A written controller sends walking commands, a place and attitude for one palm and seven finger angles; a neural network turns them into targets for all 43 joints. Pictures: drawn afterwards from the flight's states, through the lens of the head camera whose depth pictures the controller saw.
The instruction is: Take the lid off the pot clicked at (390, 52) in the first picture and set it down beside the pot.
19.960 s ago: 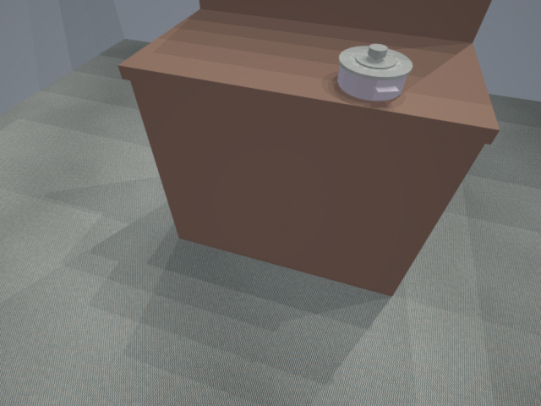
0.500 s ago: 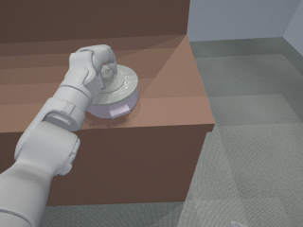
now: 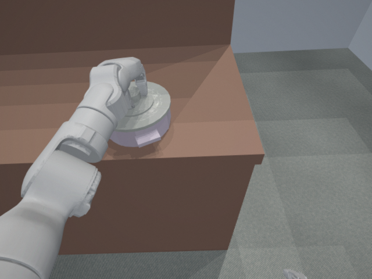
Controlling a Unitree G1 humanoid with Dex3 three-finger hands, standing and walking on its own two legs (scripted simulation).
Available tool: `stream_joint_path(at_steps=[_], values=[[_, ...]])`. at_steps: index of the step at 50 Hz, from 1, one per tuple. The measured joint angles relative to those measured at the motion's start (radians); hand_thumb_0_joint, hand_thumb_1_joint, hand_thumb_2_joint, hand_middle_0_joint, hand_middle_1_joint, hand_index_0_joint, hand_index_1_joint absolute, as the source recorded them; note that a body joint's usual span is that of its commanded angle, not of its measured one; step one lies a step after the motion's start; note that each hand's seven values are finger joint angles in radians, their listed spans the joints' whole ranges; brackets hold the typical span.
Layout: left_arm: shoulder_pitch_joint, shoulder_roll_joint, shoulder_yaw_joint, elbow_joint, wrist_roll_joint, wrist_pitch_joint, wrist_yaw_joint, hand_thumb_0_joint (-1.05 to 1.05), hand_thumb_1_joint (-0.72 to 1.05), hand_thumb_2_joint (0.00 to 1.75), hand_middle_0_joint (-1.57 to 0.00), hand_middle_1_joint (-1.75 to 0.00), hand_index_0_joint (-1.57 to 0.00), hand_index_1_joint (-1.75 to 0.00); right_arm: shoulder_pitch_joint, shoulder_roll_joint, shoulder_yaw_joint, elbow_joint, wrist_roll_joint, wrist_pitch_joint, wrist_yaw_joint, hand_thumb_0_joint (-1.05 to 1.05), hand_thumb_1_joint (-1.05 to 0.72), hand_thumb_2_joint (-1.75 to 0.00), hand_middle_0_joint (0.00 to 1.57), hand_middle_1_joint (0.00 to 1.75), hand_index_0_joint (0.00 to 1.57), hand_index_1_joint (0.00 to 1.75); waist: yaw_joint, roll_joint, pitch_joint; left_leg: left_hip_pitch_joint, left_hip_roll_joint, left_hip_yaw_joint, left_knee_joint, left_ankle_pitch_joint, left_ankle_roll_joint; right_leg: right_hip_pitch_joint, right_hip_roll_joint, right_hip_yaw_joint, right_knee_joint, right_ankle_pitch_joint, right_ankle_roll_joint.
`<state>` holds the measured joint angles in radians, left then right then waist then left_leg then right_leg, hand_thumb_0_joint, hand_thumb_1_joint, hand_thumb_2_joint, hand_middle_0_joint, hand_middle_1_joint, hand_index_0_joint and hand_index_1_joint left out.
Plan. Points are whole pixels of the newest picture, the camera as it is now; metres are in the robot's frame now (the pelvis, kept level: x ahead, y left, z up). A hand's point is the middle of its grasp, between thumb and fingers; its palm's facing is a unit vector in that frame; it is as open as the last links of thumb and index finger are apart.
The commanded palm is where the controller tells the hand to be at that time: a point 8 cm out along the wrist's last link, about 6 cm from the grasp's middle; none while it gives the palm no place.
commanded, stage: close the fingers and squeeze the knob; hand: left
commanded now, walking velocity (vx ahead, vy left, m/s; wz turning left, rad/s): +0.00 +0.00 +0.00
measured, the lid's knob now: (130, 95) +0.49 +0.13 +0.16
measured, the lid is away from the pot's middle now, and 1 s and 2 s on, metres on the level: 0.00 0.00 0.01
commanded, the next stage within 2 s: lift the lid straight up in 0.92 s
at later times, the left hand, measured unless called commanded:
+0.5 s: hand (127, 95) +0.46 +0.12 +0.18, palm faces -0.35 -0.07 -0.93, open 7.3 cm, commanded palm +0.44 +0.13 +0.23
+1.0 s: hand (127, 95) +0.46 +0.12 +0.18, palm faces -0.34 -0.07 -0.94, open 7.3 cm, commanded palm +0.44 +0.13 +0.23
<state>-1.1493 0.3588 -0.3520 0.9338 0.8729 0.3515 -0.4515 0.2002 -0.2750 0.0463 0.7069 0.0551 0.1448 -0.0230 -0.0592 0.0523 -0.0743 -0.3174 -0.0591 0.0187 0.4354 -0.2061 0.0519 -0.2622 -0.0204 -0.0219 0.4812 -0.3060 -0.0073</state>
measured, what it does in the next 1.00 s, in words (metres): stands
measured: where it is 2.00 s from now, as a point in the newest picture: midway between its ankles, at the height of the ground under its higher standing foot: outside the picture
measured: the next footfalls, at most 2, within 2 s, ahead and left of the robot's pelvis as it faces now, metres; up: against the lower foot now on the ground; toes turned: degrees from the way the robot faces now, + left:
none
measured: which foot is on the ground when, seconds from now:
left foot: down 0.00-1.00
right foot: down 0.00-1.00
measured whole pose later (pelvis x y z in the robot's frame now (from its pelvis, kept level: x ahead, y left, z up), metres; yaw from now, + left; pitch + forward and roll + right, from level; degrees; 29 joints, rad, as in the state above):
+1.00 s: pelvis +0.00 +0.00 +0.00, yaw +0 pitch +5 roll +1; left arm -1.15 0.36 -0.35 0.92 0.87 0.35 -0.46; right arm 0.19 -0.27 0.05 0.70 0.05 0.15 -0.03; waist -0.06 0.05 -0.08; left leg -0.32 -0.05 0.01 0.44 -0.21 0.05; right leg -0.26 -0.01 -0.02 0.49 -0.31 -0.01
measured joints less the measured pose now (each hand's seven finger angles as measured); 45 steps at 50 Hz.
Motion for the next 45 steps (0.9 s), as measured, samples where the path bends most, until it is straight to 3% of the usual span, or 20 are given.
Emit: stream_joint_path(at_steps=[19, 45], values=[[-0.022, 0.009, 0.014, 0.036, 0.005, -0.008, -0.02, 0.01, 0.28, 0.68, -0.71, -0.94, -0.69, -0.93, 0.011, 0.0, 0.002, 0.005, -0.006, 0.008, -0.008, 0.01, -0.91, -0.9, 0.21, 0.3, 0.2, 0.3, -0.005, -0.002, -0.005, -0.006, 0.006, -0.002, 0.003, -0.001, -0.007, -0.007, 0.006, -0.001, 0.004, -0.002, -0.007], [0.008, 0.01, 0.007, -0.014, 0.0, -0.003, -0.012, 0.0, 0.3, 0.7, -0.69, -0.93, -0.67, -0.91, -0.013, 0.003, 0.004, -0.005, -0.002, 0.007, -0.005, 0.01, -0.91, -0.9, 0.2, 0.3, 0.2, 0.3, 0.003, -0.002, -0.002, 0.0, 0.006, -0.003, 0.004, -0.003, -0.007, 0.0, 0.007, -0.001, 0.004, -0.003, -0.007]])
